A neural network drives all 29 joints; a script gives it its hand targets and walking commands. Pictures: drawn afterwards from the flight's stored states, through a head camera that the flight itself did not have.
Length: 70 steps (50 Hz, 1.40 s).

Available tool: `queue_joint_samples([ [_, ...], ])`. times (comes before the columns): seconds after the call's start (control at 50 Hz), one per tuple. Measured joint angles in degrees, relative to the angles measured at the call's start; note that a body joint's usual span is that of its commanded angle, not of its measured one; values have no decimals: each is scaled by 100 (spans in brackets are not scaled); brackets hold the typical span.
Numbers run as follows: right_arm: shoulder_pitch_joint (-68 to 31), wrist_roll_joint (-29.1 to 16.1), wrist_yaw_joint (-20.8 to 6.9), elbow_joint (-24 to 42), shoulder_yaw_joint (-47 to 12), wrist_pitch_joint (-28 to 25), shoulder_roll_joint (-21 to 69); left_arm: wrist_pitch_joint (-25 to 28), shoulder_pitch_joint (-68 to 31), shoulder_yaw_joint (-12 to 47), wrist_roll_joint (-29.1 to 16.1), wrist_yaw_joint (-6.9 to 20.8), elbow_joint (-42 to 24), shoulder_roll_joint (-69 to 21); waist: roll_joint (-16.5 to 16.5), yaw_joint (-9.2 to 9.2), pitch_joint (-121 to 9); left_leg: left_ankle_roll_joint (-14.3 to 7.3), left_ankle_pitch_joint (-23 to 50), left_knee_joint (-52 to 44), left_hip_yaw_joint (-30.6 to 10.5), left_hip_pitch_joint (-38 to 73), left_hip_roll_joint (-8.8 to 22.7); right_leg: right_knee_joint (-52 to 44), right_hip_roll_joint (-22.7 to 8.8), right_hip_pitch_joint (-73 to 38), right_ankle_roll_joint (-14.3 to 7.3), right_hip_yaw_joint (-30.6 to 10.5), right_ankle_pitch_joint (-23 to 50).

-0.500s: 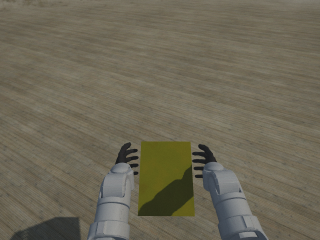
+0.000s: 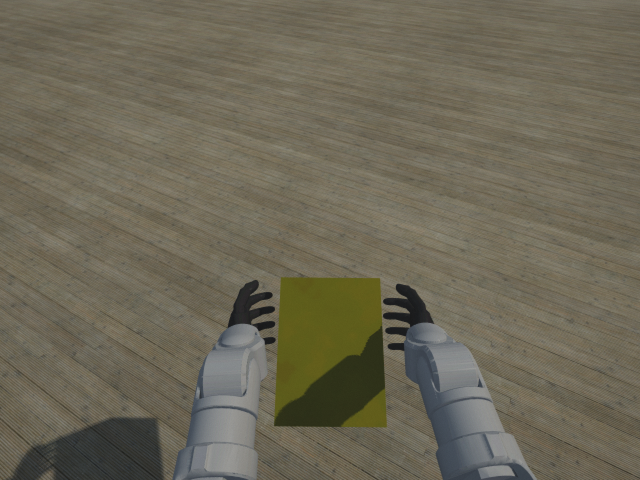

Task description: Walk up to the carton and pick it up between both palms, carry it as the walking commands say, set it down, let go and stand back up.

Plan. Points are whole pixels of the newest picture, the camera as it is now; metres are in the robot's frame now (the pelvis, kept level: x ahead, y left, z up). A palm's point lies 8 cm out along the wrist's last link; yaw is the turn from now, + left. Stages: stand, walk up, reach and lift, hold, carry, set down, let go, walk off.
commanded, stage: carry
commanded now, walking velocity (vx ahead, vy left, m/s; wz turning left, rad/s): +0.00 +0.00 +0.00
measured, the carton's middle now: (329, 352) +0.35 +0.01 -0.07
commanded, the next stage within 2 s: none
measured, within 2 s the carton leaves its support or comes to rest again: neither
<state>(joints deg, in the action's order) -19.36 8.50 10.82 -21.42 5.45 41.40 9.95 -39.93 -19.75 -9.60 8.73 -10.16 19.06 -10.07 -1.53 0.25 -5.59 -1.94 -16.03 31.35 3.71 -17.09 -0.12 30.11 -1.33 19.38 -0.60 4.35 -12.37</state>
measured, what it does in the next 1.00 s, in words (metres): stands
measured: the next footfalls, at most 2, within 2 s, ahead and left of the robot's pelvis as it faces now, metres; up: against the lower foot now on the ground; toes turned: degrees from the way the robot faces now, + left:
right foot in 1.98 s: +0.28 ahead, -0.12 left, +0.00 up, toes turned -9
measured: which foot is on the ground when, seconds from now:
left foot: down 0.00-1.00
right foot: down 0.00-1.00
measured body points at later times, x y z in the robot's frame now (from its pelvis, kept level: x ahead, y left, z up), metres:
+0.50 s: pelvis +0.01 +0.01 +0.00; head +0.00 +0.02 +0.45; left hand +0.33 +0.14 +0.03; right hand +0.33 -0.10 +0.03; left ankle +0.00 +0.10 -0.73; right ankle +0.04 -0.11 -0.73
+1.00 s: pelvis +0.02 +0.00 +0.00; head -0.01 +0.00 +0.45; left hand +0.33 +0.13 +0.03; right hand +0.32 -0.11 +0.03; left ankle +0.00 +0.10 -0.73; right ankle +0.04 -0.11 -0.73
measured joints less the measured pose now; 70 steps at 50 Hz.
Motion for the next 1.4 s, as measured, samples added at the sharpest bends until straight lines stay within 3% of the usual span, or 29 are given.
queue_joint_samples([
  [0.08,86,-103,56,367,-51,120,-27,-134,57,176,-115,-54,-336,19,22,18,57,-23,-44,66,-24,-18,-13,37,-22,-10,21,32,-47],
  [0.28,94,-38,-9,245,-40,216,-29,-246,123,186,-87,-8,-253,39,-65,50,3,-50,-108,45,58,41,-12,36,-35,-35,63,-22,-86],
  [0.46,135,-46,-86,270,-64,147,-41,-100,122,140,8,32,-134,36,59,13,26,-70,-177,95,71,29,2,34,-37,-49,87,-11,-122],
  [0.66,298,-148,-5,658,-123,239,-86,-284,194,363,-190,-40,-521,60,103,24,27,-84,-264,162,61,32,7,64,-52,-81,114,25,-201],
  [0.72,264,-76,-75,446,-120,207,-77,-190,135,246,-42,8,-246,40,42,23,-35,-80,-250,112,82,59,-4,72,-67,-75,111,12,-209],
  [0.82,316,-233,-43,803,-190,283,-91,-345,265,364,-234,-78,-752,81,49,22,90,-62,-283,183,114,61,13,196,-64,-42,92,-5,-270],
  [1.0,281,-44,-91,424,-122,306,-83,-226,159,256,4,62,-144,50,152,18,-19,-3,-193,78,99,119,49,120,-43,-98,34,45,-213],
  [1.1,223,7,-101,277,-70,145,-67,-120,83,169,41,91,-46,26,115,-17,26,30,-134,45,82,112,74,77,-23,-101,-5,73,-157],
  [1.18,230,-99,-32,532,-108,161,-69,-110,141,247,-58,24,-304,44,111,-45,82,40,-92,8,86,97,74,52,-25,-79,-14,74,-119],
  [1.24,99,49,-92,146,35,-54,-28,65,43,114,48,73,11,11,111,-26,-16,48,-89,13,97,90,89,55,-14,-68,-20,71,-116],
  [1.3,210,-21,-76,315,-91,-55,-63,35,88,160,-14,51,-144,28,41,-11,-9,69,-82,-19,89,140,104,29,-3,-121,-31,86,-116],
  [1.4,43,71,-146,52,98,-41,-16,102,92,109,102,97,130,29,110,-7,-68,80,-78,-19,99,127,130,-5,19,-117,-49,88,-92],
])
